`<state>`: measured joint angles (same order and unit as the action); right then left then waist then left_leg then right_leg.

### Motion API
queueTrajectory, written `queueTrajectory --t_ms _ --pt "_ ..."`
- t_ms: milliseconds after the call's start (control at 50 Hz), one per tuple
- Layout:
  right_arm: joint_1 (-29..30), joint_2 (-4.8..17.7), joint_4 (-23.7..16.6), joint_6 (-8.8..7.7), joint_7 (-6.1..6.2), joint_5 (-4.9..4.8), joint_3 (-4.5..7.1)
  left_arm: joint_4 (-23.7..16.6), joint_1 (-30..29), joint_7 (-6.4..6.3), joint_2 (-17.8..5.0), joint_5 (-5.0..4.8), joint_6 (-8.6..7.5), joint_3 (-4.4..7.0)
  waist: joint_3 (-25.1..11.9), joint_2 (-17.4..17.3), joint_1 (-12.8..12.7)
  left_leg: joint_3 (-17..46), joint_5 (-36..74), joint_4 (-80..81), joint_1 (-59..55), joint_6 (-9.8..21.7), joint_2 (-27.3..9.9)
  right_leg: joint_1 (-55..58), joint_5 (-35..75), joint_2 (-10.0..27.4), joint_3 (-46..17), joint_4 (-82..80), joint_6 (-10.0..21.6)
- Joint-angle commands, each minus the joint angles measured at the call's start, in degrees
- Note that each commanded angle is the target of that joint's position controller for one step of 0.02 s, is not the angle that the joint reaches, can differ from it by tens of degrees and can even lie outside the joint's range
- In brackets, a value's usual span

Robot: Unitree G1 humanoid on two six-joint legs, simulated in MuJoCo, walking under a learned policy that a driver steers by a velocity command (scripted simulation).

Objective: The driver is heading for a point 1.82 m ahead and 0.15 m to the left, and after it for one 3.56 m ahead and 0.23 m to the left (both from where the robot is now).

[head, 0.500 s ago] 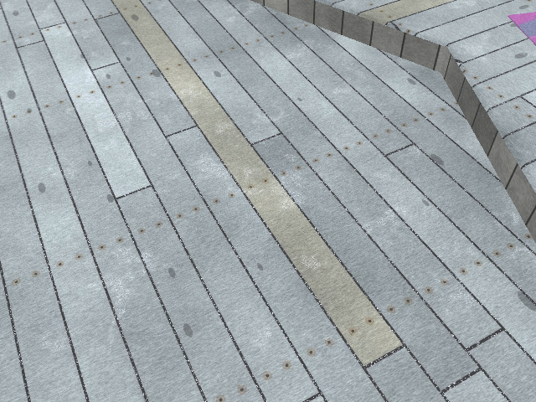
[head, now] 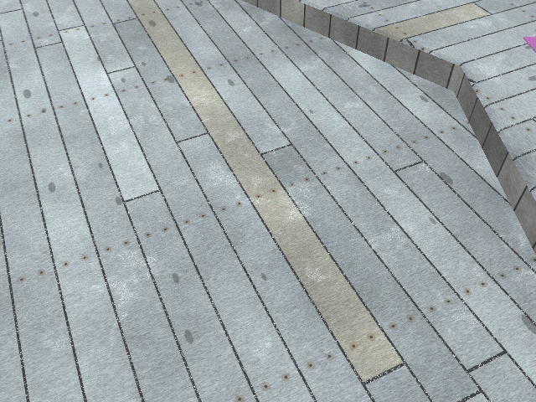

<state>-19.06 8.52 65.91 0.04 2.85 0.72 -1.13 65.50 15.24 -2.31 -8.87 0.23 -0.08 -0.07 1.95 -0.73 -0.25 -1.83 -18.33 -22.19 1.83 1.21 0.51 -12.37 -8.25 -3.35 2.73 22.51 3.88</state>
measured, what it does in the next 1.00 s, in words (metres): stands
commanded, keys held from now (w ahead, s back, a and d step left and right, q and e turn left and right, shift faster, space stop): no key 1.00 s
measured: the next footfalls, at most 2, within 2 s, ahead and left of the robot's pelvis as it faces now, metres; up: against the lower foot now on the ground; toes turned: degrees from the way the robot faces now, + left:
right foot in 1.98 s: +0.24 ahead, -0.10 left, +0.00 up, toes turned -4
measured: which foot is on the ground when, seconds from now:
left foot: down 0.00-1.00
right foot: down 0.00-1.00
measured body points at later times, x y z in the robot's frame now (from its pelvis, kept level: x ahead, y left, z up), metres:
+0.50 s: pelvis +0.00 +0.01 +0.00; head +0.00 +0.01 +0.45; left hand -0.03 +0.22 -0.16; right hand -0.06 -0.19 -0.16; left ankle -0.07 +0.10 -0.74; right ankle +0.05 -0.08 -0.74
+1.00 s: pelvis +0.01 +0.02 +0.00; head +0.01 +0.02 +0.45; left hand -0.02 +0.22 -0.17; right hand -0.05 -0.18 -0.16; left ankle -0.07 +0.10 -0.74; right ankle +0.05 -0.08 -0.74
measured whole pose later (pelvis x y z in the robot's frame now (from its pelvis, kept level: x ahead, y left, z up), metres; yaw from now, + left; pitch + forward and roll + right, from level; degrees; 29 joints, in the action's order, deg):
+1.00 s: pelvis +0.01 +0.02 +0.00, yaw +0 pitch -1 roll -1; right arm -23.1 5.3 66.5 -1.5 3.0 0.7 -1.4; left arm 68.2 17.7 -2.5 -6.3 0.2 -0.4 -0.6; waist 1.3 -0.4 -0.4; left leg -2.0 -18.8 -21.6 1.7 2.8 1.9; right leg -13.0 -9.5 -2.1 1.7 23.6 2.0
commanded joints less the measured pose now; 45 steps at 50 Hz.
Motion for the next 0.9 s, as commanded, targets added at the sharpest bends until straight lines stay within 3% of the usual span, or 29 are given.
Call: queueTrajectory --t_ms 20,400,900 --pt "-5.4 3.6 0.4 -0.21 0.14 0.0 0.39 -0.3 2.8 -0.12 -4.6 0.01 -0.2 0.61 3.3 0.4 0.1 5.2 4.6 4.8 8.1 2.0 -5.7 3.3 2.8 8.1 -9.8 -4.4 0.4" --pt "-8.7 1.3 1.2 -0.88 0.21 0.03 0.11 1.8 5.4 -0.05 -2.4 -0.01 -0.11 0.22 4.2 0.1 -0.3 5.7 4.0 5.5 10.1 2.3 -5.8 2.7 1.4 7.8 -9.3 -3.9 -0.1" --pt "-10.5 0.2 1.0 -1.5 0.26 0.0 0.14 2.6 6.8 -0.25 -1.1 -0.07 -0.39 -0.08 4.0 -0.1 -0.2 5.8 10.2 5.5 8.2 2.5 -6.3 2.8 6.1 8.0 -8.3 -1.7 -0.5"
Velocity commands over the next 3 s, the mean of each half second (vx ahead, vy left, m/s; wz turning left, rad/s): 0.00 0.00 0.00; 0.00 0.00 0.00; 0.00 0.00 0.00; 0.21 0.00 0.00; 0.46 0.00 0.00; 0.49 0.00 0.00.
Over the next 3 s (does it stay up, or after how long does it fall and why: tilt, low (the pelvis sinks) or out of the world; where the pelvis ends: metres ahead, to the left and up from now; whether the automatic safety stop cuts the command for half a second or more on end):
stays up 0.68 -0.01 0.00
